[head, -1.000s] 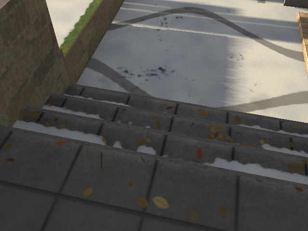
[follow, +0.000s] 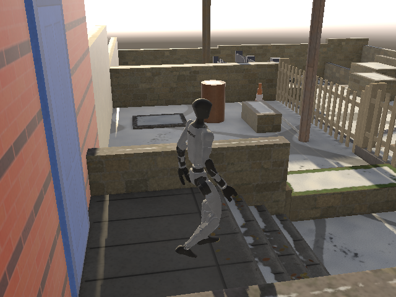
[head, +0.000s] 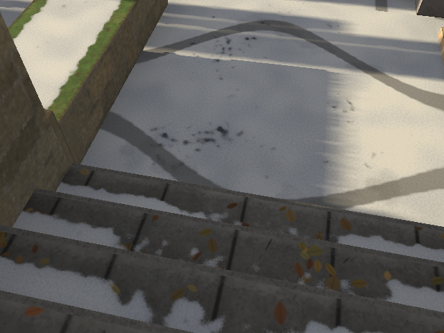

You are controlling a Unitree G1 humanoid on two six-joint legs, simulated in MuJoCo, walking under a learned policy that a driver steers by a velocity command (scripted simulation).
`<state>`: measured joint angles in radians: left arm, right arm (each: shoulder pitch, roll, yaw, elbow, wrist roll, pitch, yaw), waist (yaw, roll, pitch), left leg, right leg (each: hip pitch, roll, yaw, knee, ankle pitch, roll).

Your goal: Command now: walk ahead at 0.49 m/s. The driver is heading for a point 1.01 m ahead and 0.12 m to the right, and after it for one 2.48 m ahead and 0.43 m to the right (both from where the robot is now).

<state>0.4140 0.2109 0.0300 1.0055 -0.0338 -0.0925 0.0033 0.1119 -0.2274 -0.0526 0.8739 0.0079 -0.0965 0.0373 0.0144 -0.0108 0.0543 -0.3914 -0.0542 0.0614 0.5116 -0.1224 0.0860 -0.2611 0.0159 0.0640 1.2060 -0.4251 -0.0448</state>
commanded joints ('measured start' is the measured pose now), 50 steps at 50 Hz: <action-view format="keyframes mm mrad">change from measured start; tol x32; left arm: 1 -11 124 41 -86 3 -22 15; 50 203 14 41 -11 5 32 40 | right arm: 1 99 -57 -4 -6 -19 -9 -1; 21 410 -26 18 104 -10 -5 -32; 39 -187 -80 -12 -138 7 -3 19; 46 -68 -75 -9 -102 24 44 29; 50 527 -187 -37 122 -41 19 37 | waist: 1 -20 33 -59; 18 61 95 -47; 22 64 -352 -221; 50 -158 308 -209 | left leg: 1 248 281 -358 -319 9 168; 12 137 191 -118 -329 221 130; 19 139 169 -100 193 486 82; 21 -265 1 -122 869 -463 4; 23 -474 14 -215 1033 -394 27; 34 -242 159 -87 440 169 -18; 38 -715 204 -202 243 231 -6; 48 239 142 -75 -137 508 -23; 50 717 250 -133 207 817 21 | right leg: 1 -311 -127 35 67 109 -9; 13 -127 -91 -54 -338 615 38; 19 98 11 -178 -602 299 -48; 22 386 -415 617 -864 515 -329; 31 -4 -226 101 -937 525 -191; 38 393 -307 247 -725 229 -170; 42 -214 -181 36 -680 3 -96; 46 -4 -191 43 -442 0 -31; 49 -132 -72 -34 308 113 31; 50 -465 47 48 757 -519 56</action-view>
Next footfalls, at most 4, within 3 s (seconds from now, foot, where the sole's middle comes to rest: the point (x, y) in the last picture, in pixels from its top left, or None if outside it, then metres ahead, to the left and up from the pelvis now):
0.36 right None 0.31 -0.16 -0.76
0.98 left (187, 298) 0.62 0.16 -0.92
1.60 right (253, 250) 0.89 -0.08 -1.07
2.10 left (218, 215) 1.15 0.07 -1.23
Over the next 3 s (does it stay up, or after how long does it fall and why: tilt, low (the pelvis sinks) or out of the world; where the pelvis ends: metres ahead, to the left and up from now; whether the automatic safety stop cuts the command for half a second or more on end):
stays up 0.99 0.02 -0.37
